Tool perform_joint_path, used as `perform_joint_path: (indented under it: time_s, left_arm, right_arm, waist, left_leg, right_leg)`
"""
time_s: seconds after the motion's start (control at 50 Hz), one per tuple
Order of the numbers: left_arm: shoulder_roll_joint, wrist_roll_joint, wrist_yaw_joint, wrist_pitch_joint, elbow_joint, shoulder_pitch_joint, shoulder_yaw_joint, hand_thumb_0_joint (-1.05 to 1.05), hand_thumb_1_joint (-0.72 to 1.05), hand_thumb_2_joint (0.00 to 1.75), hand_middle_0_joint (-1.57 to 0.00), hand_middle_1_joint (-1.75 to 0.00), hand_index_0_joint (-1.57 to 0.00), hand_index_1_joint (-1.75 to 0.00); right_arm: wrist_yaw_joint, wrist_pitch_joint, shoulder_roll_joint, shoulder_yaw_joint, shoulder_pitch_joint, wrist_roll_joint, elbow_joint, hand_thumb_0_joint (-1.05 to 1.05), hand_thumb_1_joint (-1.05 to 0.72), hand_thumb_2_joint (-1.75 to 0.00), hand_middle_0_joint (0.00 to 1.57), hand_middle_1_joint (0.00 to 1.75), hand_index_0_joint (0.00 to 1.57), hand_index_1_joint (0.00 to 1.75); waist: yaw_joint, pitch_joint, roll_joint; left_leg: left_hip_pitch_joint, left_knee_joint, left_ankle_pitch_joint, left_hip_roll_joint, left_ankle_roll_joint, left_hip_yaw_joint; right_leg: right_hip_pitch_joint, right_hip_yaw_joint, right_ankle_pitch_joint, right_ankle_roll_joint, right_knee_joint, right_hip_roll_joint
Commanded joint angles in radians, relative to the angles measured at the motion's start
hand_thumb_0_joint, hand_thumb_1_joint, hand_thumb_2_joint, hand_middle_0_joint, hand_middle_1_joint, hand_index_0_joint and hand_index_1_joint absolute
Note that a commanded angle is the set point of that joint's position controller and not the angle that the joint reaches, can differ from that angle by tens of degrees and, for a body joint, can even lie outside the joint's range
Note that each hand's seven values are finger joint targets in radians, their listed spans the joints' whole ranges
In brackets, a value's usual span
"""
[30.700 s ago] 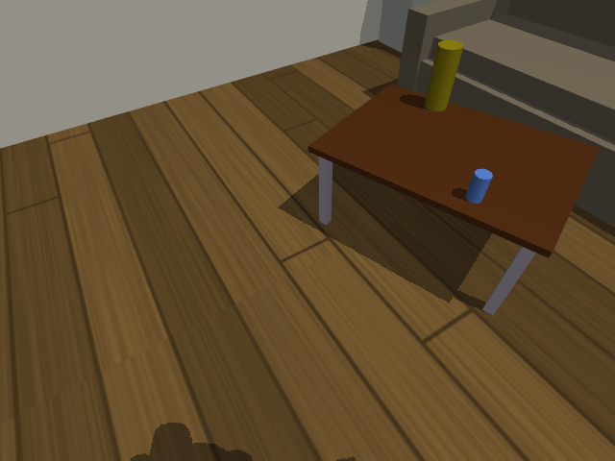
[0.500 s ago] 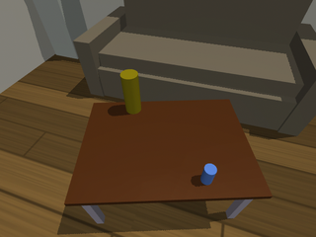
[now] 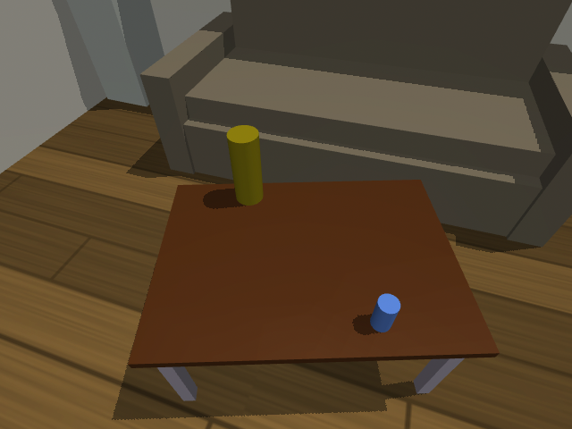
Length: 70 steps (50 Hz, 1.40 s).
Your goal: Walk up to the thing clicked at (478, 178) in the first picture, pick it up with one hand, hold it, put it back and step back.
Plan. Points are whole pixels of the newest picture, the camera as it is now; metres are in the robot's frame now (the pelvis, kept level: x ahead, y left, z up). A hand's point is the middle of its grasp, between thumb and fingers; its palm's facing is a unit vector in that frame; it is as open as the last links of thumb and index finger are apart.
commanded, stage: stand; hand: right
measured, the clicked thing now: (384, 313) +0.44 -0.23 -0.30
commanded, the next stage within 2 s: step back in 1.34 s
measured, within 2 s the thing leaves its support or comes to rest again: neither
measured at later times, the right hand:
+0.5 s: hand out of the picture +0.08 -0.25 -0.15, palm faces -0.01 +0.94 -0.35, open 7.4 cm
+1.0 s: hand out of the picture +0.08 -0.24 -0.16, palm faces -0.02 +0.94 -0.34, open 7.4 cm
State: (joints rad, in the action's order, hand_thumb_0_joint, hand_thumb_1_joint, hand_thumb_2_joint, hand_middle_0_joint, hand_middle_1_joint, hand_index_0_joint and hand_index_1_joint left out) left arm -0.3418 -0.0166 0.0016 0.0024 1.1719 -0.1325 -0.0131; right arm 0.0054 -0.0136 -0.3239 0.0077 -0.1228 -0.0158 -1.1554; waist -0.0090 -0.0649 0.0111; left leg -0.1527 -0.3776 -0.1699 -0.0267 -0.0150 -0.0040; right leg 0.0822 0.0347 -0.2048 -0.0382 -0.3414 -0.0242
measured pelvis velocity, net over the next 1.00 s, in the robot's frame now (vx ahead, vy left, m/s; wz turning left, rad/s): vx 0.01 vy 0.01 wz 0.01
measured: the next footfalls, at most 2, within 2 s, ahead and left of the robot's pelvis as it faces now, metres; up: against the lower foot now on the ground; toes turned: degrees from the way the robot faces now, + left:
left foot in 1.94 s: -0.08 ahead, +0.11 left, +0.00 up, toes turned +3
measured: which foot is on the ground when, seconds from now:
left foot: down 0.00-1.00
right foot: down 0.00-1.00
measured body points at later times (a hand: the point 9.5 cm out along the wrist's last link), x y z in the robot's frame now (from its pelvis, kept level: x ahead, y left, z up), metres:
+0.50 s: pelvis +0.01 +0.01 +0.00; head +0.02 +0.02 +0.45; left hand +0.07 +0.30 -0.14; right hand +0.08 -0.29 -0.13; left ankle +0.03 +0.13 -0.75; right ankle -0.01 -0.15 -0.75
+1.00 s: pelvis +0.01 +0.01 +0.00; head +0.03 +0.01 +0.45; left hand +0.07 +0.31 -0.14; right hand +0.08 -0.29 -0.13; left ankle +0.03 +0.13 -0.75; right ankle -0.01 -0.15 -0.75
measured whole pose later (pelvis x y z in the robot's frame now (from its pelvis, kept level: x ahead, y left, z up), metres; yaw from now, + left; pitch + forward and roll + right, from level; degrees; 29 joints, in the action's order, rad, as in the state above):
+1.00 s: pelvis +0.01 +0.01 +0.00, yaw +1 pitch -2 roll +0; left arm -0.35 -0.01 0.00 0.00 1.14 -0.13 0.00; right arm -0.01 -0.01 -0.34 0.01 -0.11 -0.01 -1.15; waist 0.00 -0.06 0.01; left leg -0.15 -0.36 -0.18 -0.01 0.00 0.00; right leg 0.07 0.03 -0.21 -0.05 -0.31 -0.04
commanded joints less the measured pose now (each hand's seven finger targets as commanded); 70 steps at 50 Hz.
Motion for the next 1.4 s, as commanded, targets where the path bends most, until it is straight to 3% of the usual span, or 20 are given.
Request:
perform_joint_path:
  time_s: [0.0,0.12,0.2,0.28,0.38,0.6,0.64,1.12,1.3,1.32,1.38]
  left_arm:
    - [-0.195,-0.003,-0.017,-0.021,-0.057,0.039,-0.030,0.00,0.90,0.90,-0.20,-0.30,-0.20,-0.30]
    - [-0.198,-0.002,-0.017,-0.025,-0.057,0.029,-0.028,0.00,0.90,0.90,-0.20,-0.30,-0.20,-0.30]
    - [-0.199,0.001,-0.018,-0.027,-0.062,0.028,-0.029,0.00,0.90,0.90,-0.20,-0.30,-0.20,-0.30]
    - [-0.196,-0.001,-0.017,-0.025,-0.065,0.021,-0.027,0.00,0.90,0.90,-0.20,-0.30,-0.20,-0.30]
    - [-0.200,0.000,-0.020,-0.028,-0.075,0.030,-0.027,0.00,0.90,0.90,-0.20,-0.30,-0.20,-0.30]
    - [-0.205,-0.001,-0.016,-0.025,-0.083,0.033,-0.029,0.00,0.90,0.90,-0.20,-0.30,-0.20,-0.30]
    - [-0.208,-0.001,-0.016,-0.026,-0.090,0.038,-0.030,0.00,0.90,0.90,-0.20,-0.30,-0.20,-0.30]
    - [-0.212,0.004,-0.017,-0.028,-0.098,0.021,-0.030,0.00,0.90,0.90,-0.20,-0.30,-0.20,-0.30]
    - [-0.211,0.002,-0.015,-0.023,-0.098,0.024,-0.032,0.00,0.90,0.90,-0.20,-0.30,-0.20,-0.30]
    - [-0.277,0.023,-0.017,-0.013,-0.131,0.047,-0.069,0.00,0.90,0.90,-0.20,-0.30,-0.20,-0.30]
    - [-0.225,0.028,-0.022,-0.003,-0.174,0.015,-0.070,0.00,0.90,0.90,-0.20,-0.30,-0.20,-0.30]
  right_arm:
    - [0.016,-0.012,-0.221,0.036,0.037,-0.004,0.055,0.00,-0.90,-0.90,0.20,0.30,0.20,0.30]
    - [0.013,-0.012,-0.221,0.037,0.037,0.000,0.054,0.00,-0.90,-0.90,0.20,0.30,0.20,0.30]
    - [0.013,-0.015,-0.224,0.036,0.035,0.000,0.057,0.00,-0.90,-0.90,0.20,0.30,0.20,0.30]
    - [0.013,-0.016,-0.232,0.035,0.040,0.002,0.060,0.00,-0.90,-0.90,0.20,0.30,0.20,0.30]
    - [0.015,-0.016,-0.230,0.036,0.038,0.004,0.061,0.00,-0.90,-0.90,0.20,0.30,0.20,0.30]
    - [0.010,-0.014,-0.235,0.038,0.046,0.003,0.063,0.00,-0.90,-0.90,0.20,0.30,0.20,0.30]
    - [0.010,-0.016,-0.233,0.039,0.043,0.003,0.065,0.00,-0.90,-0.90,0.20,0.30,0.20,0.30]
    - [0.010,-0.016,-0.233,0.036,0.043,0.006,0.069,0.00,-0.90,-0.90,0.20,0.30,0.20,0.30]
    - [0.007,-0.013,-0.237,0.038,0.046,0.007,0.071,0.00,-0.90,-0.90,0.20,0.30,0.20,0.30]
    - [-0.002,0.004,-0.298,0.064,0.086,0.018,0.102,0.00,-0.90,-0.90,0.20,0.30,0.20,0.30]
    - [-0.006,0.017,-0.304,0.081,0.049,0.029,0.145,0.00,-0.90,-0.90,0.20,0.30,0.20,0.30]
  waist:
    - [0.008,0.041,-0.009]
    - [0.012,0.050,-0.008]
    - [0.011,0.075,-0.015]
    - [0.010,0.071,-0.022]
    - [0.013,0.097,-0.007]
    - [0.015,0.044,-0.020]
    - [0.016,0.064,-0.012]
    - [0.012,0.100,-0.005]
    - [0.013,0.056,-0.013]
    - [0.019,-0.043,-0.022]
    - [0.026,0.109,-0.098]
  left_leg:
    - [0.017,0.097,-0.017,-0.098,0.031,0.094]
    - [0.033,0.082,0.016,-0.096,0.035,0.090]
    - [0.050,0.069,0.111,-0.098,0.035,0.083]
    - [0.047,0.074,0.103,-0.098,0.035,0.086]
    - [0.071,0.051,0.209,-0.103,0.037,0.079]
    - [0.027,0.092,0.051,-0.094,0.032,0.092]
    - [0.041,0.085,0.096,-0.098,0.033,0.092]
    - [0.073,0.050,0.224,-0.100,0.037,0.084]
    - [0.044,0.079,0.103,-0.093,0.033,0.093]
    - [-0.022,-0.008,0.320,-0.089,0.070,0.121]
    - [0.007,-0.027,0.527,-0.169,0.160,0.165]
  right_leg:
    - [0.044,0.053,0.031,0.046,0.064,-0.084]
    - [0.044,0.056,0.058,0.046,0.073,-0.092]
    - [0.021,0.053,0.115,0.044,0.061,-0.096]
    - [0.018,0.045,0.115,0.041,0.064,-0.095]
    - [0.005,0.042,0.187,0.039,0.061,-0.102]
    - [0.038,0.037,0.070,0.043,0.082,-0.098]
    - [0.028,0.037,0.092,0.046,0.074,-0.101]
    - [-0.010,0.030,0.197,0.045,0.064,-0.112]
    - [0.020,0.030,0.097,0.048,0.084,-0.105]
    - [0.115,0.029,0.260,0.051,-0.034,-0.078]
    - [0.074,-0.037,0.207,0.059,-0.230,-0.008]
